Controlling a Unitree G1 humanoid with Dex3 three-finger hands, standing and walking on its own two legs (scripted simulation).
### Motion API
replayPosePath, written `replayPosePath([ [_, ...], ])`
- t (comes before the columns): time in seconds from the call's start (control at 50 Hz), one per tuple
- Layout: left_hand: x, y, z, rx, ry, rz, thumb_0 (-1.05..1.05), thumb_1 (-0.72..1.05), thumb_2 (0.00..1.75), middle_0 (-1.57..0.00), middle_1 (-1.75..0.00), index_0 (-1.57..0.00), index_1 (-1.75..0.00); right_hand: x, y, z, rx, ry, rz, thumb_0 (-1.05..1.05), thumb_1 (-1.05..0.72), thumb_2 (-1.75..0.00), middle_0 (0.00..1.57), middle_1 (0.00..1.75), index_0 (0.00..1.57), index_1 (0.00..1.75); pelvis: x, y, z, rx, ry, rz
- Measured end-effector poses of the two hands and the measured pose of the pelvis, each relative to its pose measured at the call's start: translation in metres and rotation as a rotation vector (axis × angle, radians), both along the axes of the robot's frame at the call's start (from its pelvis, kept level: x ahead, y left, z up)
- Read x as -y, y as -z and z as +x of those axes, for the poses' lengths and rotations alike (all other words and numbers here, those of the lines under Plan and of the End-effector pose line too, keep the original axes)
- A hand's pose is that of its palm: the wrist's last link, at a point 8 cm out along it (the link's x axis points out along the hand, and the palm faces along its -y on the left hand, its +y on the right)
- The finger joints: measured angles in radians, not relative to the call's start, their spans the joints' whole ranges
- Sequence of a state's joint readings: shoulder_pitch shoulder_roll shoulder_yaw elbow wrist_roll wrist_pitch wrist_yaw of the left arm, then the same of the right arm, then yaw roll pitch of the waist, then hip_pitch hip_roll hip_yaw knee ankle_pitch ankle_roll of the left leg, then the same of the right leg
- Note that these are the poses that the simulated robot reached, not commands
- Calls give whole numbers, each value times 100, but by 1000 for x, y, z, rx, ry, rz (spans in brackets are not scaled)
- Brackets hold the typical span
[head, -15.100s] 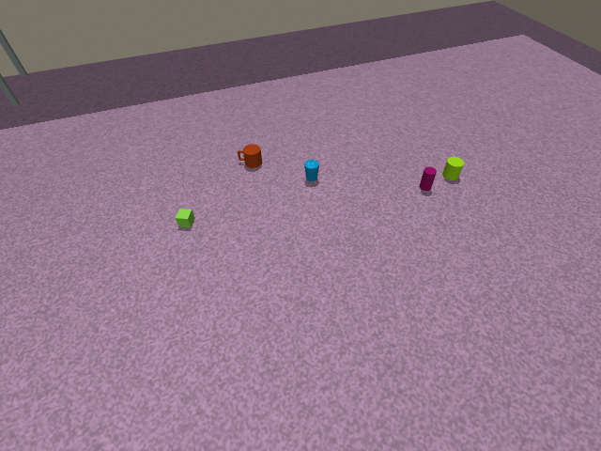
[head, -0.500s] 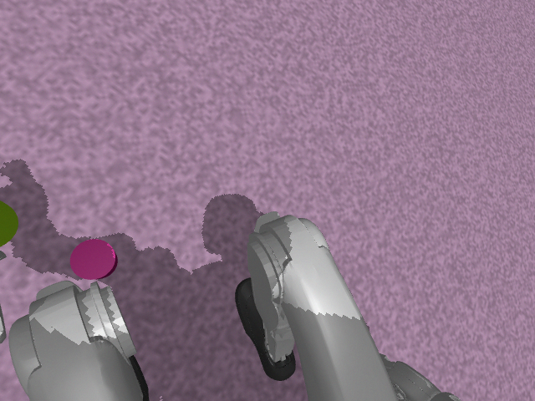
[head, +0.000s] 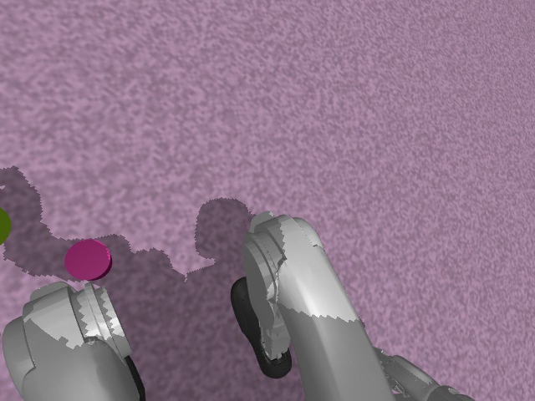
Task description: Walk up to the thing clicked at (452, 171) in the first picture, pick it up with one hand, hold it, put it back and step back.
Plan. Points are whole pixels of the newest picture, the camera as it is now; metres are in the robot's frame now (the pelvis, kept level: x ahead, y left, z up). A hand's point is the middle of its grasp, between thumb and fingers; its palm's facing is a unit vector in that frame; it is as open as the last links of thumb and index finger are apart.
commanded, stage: close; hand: left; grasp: from above
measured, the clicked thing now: out of the picture +0.44 +0.30 -0.25
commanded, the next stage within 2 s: settle in 0.96 s
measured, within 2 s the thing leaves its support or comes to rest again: leaves its support in 1.44 s
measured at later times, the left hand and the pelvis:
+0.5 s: hand out of the picture +0.42 +0.29 -0.22, palm faces -0.44 -0.16 -0.89, open 11.9 cm; pelvis +0.00 +0.00 +0.00, yaw +0 degrees
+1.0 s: hand out of the picture +0.42 +0.30 -0.22, palm faces -0.44 -0.16 -0.89, open 11.0 cm; pelvis +0.00 +0.00 +0.00, yaw +0 degrees
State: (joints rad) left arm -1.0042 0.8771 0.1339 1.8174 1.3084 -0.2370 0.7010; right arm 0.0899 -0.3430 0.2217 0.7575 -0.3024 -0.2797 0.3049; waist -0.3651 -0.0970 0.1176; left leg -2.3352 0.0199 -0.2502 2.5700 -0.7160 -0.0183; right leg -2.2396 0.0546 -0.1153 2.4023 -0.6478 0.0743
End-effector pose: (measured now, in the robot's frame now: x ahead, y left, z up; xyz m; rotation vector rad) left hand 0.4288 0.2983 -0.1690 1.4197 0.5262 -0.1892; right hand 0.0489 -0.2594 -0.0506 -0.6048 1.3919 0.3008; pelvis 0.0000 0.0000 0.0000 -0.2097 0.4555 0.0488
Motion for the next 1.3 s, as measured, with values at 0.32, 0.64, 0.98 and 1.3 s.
replayPosePath([
  [0.32, -1, -1, 0, -5, -11, 3, -1, -30, 80, -31, -90, -38, -88, 1, -4, 2, 5, -15, 5, 0, -90, -90, 20, 30, 20, 30, 1, -2, -1, 0, -1, 1],
  [0.64, -2, -2, 0, -11, -8, 0, -1, -26, 80, -35, -87, -48, -85, 0, -4, -3, -5, -4, 5, 0, -90, -90, 20, 30, 20, 30, 1, -3, -1, -2, -1, 4],
  [0.98, -2, -4, 0, -9, -6, 3, 0, -24, 82, -39, -87, -55, -85, 2, -5, 0, -3, -11, -6, 0, -90, -90, 20, 30, 20, 30, 2, -5, 0, -9, -1, 5],
  [1.3, -4, -4, 2, -11, -15, 0, 0, -24, 91, -43, -94, -58, -91, 4, -6, 4, 8, -7, -13, 0, -92, -90, 20, 30, 20, 30, 2, -5, 0, -14, -5, 7],
])
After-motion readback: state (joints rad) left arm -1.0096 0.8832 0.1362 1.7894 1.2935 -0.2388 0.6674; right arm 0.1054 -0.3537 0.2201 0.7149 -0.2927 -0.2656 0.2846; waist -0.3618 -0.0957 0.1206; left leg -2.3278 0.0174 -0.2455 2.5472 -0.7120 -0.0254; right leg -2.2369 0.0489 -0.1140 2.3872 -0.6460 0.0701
